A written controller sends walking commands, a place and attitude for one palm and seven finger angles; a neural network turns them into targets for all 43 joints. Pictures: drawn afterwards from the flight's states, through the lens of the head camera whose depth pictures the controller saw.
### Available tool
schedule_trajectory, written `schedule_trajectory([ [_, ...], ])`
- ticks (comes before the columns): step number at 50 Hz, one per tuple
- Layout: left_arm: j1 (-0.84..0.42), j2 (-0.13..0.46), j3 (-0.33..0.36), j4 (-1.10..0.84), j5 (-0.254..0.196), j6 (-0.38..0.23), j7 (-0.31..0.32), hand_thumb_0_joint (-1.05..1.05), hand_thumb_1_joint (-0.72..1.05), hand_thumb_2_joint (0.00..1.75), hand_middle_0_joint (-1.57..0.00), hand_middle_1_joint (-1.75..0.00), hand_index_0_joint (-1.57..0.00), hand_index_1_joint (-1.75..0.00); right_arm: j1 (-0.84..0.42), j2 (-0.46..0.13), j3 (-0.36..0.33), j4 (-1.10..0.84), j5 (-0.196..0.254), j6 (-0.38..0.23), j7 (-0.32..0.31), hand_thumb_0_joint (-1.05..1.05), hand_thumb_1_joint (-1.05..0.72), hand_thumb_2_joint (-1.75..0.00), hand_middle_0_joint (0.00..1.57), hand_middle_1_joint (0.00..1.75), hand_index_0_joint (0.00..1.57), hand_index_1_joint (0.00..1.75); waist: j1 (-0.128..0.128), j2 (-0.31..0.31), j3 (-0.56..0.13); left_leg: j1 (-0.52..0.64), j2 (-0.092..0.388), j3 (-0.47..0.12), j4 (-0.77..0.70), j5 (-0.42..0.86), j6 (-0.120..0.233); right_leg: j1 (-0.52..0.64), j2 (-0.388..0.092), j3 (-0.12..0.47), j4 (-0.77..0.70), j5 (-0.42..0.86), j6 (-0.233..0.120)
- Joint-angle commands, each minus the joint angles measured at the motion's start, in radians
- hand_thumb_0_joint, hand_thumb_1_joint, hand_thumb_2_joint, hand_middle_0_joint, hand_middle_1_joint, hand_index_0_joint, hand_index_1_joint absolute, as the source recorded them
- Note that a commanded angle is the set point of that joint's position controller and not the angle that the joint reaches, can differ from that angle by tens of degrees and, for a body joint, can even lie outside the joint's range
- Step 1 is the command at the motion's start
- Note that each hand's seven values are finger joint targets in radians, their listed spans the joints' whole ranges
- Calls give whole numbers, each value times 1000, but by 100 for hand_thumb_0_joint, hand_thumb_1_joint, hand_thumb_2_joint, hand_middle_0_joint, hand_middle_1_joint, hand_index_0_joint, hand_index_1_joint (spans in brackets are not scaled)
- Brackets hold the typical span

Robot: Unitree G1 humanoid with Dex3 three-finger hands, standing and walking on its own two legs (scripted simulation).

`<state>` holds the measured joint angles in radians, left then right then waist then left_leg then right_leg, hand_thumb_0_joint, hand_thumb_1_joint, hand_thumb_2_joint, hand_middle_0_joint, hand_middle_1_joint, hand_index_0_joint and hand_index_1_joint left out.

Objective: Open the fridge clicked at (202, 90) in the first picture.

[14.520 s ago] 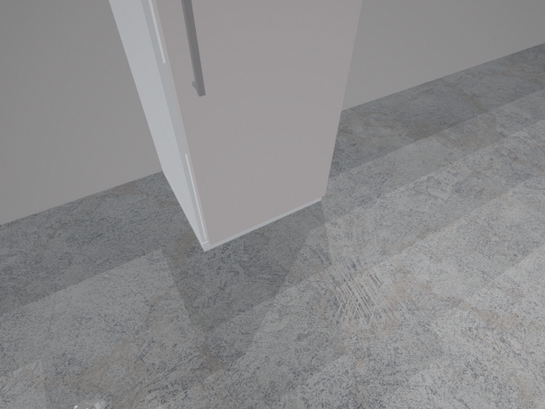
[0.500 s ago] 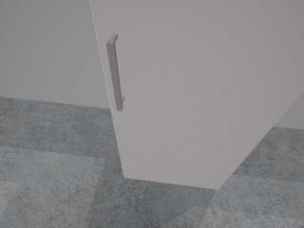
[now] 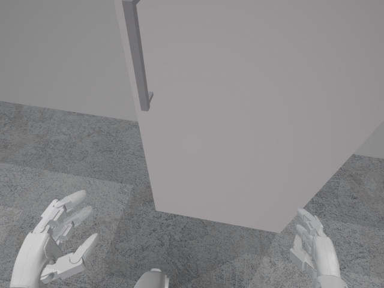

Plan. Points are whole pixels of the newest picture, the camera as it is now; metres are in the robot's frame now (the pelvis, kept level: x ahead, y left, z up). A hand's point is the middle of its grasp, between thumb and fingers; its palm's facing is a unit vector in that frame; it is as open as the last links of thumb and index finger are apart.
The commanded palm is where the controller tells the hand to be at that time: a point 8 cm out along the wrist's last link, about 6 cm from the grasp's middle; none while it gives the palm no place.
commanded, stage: raise the hand to about handle height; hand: left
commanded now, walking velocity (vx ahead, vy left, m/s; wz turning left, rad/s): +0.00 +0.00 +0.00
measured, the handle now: (141, 59) +0.50 +0.17 +0.22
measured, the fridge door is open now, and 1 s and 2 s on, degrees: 0 0 0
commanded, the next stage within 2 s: move the hooked fingers beside the handle in 1.58 s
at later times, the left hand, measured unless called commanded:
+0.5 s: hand (63, 189) +0.23 +0.24 +0.14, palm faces +0.01 -1.00 -0.08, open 12.2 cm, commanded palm +0.21 +0.30 +0.16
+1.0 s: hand (23, 129) +0.27 +0.29 +0.23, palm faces +0.06 -0.99 -0.09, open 14.0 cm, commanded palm +0.25 +0.33 +0.24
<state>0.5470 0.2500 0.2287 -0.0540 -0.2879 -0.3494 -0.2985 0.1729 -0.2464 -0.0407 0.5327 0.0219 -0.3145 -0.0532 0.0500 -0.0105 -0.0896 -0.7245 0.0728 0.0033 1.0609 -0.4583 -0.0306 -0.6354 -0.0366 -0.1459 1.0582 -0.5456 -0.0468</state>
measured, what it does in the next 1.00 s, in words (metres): rises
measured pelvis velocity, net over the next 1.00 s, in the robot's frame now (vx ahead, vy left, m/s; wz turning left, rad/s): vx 0.01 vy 0.02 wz -0.01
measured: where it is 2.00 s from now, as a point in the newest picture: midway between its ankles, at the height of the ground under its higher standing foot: outside the picture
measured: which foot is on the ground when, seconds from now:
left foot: down 0.00-1.00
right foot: down 0.00-1.00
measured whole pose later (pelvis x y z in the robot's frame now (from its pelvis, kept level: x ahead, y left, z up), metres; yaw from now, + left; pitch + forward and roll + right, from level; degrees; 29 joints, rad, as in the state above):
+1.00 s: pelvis +0.01 +0.02 +0.07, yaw +0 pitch -4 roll +0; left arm -0.03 0.44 0.40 0.08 -0.34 0.09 -0.41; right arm 0.18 -0.24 0.09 0.66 0.07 -0.26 -0.13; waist 0.07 0.04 0.01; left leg -0.22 0.04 0.05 0.52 -0.23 0.00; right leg -0.15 -0.03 -0.12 0.50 -0.29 -0.01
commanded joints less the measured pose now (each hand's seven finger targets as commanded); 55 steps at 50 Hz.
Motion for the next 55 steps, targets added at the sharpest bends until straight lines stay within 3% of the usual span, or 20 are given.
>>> schedule_trajectory([
  [1,-279,163,44,-276,-52,-116,-62,0,27,63,-25,-70,-25,-70,16,-129,-13,-47,12,-75,-37,0,-90,-90,20,30,20,30,-108,47,-80,134,-54,-36,-114,192,47,8,26,197,-286,244,54],
  [3,-274,203,81,-217,-62,-59,-102,0,22,61,-25,-74,-25,-74,1,-139,-6,-44,20,-79,-50,0,-90,-90,20,30,20,30,-93,39,-85,137,-58,-34,-140,171,45,47,14,224,-337,187,61],
  [6,-229,253,163,-183,-82,40,-129,0,15,58,-25,-78,-25,-78,-23,-137,0,-48,26,-76,-63,0,-90,-90,20,30,20,30,-44,28,-149,196,-64,-32,-194,228,44,158,-6,231,-370,253,70],
  [9,-174,264,234,-139,-109,102,-116,0,8,55,-26,-82,-26,-82,-41,-124,3,-48,25,-74,-67,0,-90,-90,20,30,20,30,-9,-24,-158,225,-65,-34,-242,267,36,235,-14,221,-391,334,85],
  [10,-191,237,214,-178,-119,101,-112,0,6,54,-26,-84,-26,-84,-38,-122,8,-52,24,-76,-64,0,-90,-90,20,30,20,30,-11,-14,-153,239,-66,-34,-260,281,35,245,-17,211,-392,368,86],
  [14,-197,241,229,-180,-120,87,-79,0,-3,50,-27,-90,-27,-90,-28,-128,2,-42,22,-87,-60,0,-90,-90,20,30,20,30,-7,-38,-114,280,-66,-27,-311,305,31,260,-4,179,-403,409,82],
  [16,-197,226,206,-185,-112,81,-74,0,-8,48,-27,-93,-27,-93,-18,-134,2,-41,24,-93,-55,0,-90,-90,20,30,20,30,-13,-11,-94,307,-67,-20,-337,310,32,253,2,164,-410,411,77],
  [24,-335,306,236,-230,-94,99,-47,0,-27,40,-28,-105,-28,-105,-12,-158,6,-23,29,-93,-68,0,-90,-90,20,30,20,30,-12,50,-72,410,-64,-11,-426,316,40,291,31,117,-461,366,52],
  [25,-354,293,223,-242,-94,105,-47,0,-29,39,-29,-107,-29,-107,-19,-155,9,-25,31,-92,-69,0,-90,-90,20,30,20,30,-10,78,-78,428,-65,-12,-444,324,39,300,32,106,-464,379,49],
  [28,-411,305,220,-244,-92,133,-48,0,-36,36,-29,-111,-29,-111,-27,-155,16,-24,36,-89,-72,0,-90,-90,20,30,20,30,-7,120,-72,472,-66,-15,-483,320,36,323,41,89,-490,376,44],
  [31,-462,311,213,-215,-88,178,-53,0,-43,33,-29,-115,-29,-115,-39,-155,28,-21,38,-81,-76,0,-90,-90,20,30,20,30,-5,114,-47,491,-64,-17,-517,331,35,350,45,80,-516,396,43],
  [34,-531,355,240,-181,-85,227,-64,0,-50,30,-30,-120,-30,-120,-47,-158,35,-17,40,-69,-83,0,-90,-90,20,30,20,30,3,107,-47,524,-63,-15,-541,344,38,381,48,80,-546,411,40],
  [37,-612,354,234,-144,-87,276,-80,0,-50,30,-30,-120,-30,-120,-61,-150,48,-20,45,-53,-85,0,-90,-90,20,30,20,30,-1,76,-25,541,-63,-20,-576,330,37,391,51,75,-579,404,43],
  [39,-668,393,259,-141,-87,295,-87,0,-50,30,-30,-120,-30,-120,-72,-154,52,-16,45,-45,-88,0,-90,-90,20,30,20,30,3,80,-51,567,-63,-17,-582,347,41,419,51,79,-591,418,38],
  [41,-714,380,241,-118,-85,320,-95,0,-50,30,-30,-120,-30,-120,-81,-144,61,-21,49,-35,-88,0,-90,-90,20,30,20,30,-1,78,-33,575,-63,-21,-603,336,40,416,53,75,-609,409,39],
  [44,-786,430,266,-90,-80,352,-105,0,-50,30,-30,-120,-30,-120,-92,-150,64,-16,50,-19,-91,0,-90,-90,20,30,20,30,0,87,-43,592,-64,-15,-611,331,42,433,49,87,-633,404,38],
  [46,-830,432,263,-86,-77,369,-110,0,-50,30,-30,-120,-30,-120,-104,-144,68,-26,53,-11,-91,0,-90,-90,20,30,20,30,0,80,-56,607,-66,-18,-625,337,44,442,48,83,-642,409,38],
  [48,-873,451,271,-92,-74,385,-114,0,-50,30,-30,-120,-30,-120,-108,-145,70,-30,55,-3,-91,0,-90,-90,20,30,20,30,1,114,-69,626,-67,-18,-635,350,43,452,50,81,-649,423,36],
  [54,-974,530,315,-16,-69,445,-122,0,-50,30,-30,-120,-30,-120,-123,-155,71,-29,63,21,-92,0,-90,-90,20,30,20,30,2,86,-55,621,-68,-9,-643,337,48,464,40,103,-684,403,36],
  [55,-944,498,291,27,-69,461,-128,0,-50,30,-30,-120,-30,-120,-119,-148,72,-34,64,25,-89,0,-90,-90,20,30,20,30,2,73,-41,609,-69,-9,-650,329,48,457,38,100,-687,397,38],
])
